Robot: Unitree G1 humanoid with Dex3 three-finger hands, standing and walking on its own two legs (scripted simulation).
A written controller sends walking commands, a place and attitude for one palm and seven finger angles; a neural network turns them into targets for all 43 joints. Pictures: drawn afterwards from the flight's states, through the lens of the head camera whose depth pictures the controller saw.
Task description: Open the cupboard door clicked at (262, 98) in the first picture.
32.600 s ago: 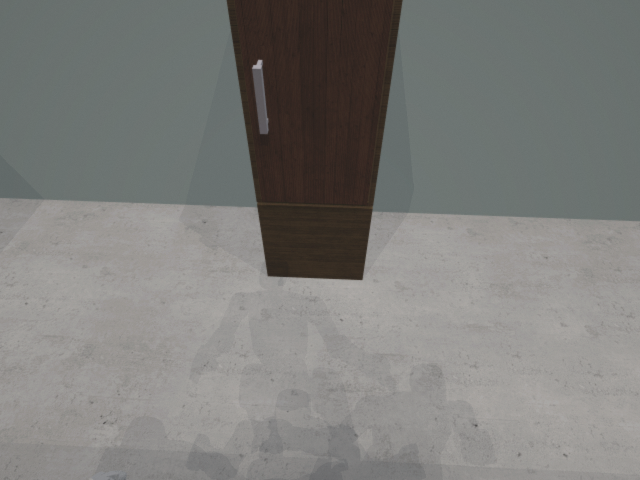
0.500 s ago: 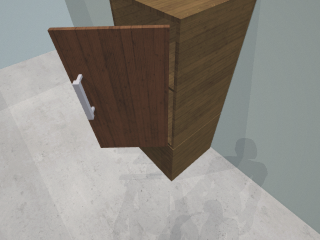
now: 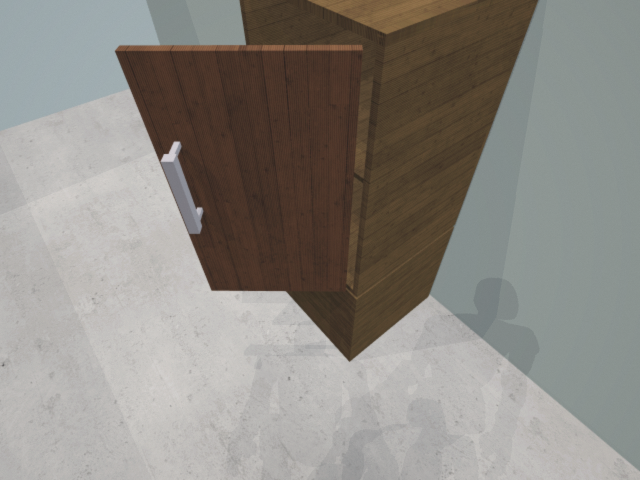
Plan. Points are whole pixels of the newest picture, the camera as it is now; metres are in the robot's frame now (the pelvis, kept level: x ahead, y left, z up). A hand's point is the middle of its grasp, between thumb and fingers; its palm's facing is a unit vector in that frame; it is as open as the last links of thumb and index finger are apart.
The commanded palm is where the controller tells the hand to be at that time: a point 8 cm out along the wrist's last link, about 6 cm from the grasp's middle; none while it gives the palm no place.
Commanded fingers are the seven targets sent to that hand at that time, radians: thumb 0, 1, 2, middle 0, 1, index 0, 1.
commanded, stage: shuffle to correct the standing spot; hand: left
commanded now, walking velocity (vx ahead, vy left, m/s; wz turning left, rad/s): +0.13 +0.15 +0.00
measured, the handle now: (186, 189) +0.56 +0.28 +0.02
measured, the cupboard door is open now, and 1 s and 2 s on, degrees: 50 50 50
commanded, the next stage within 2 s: come to a stop and stand still in 0.06 s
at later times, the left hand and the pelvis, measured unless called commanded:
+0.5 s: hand out of the picture +0.09 +0.23 -0.17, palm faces +0.02 -0.98 -0.21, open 7.3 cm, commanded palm none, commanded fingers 0.00 0.90 0.90 -0.20 -0.30 -0.20 -0.30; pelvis +0.05 +0.05 +0.00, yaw +0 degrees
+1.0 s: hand out of the picture +0.08 +0.21 -0.17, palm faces +0.05 -0.98 -0.20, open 7.3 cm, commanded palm none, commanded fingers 0.00 0.90 0.90 -0.20 -0.30 -0.20 -0.30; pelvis +0.03 +0.03 +0.00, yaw -1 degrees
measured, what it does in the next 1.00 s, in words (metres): steps on the spot: left foot, then right foot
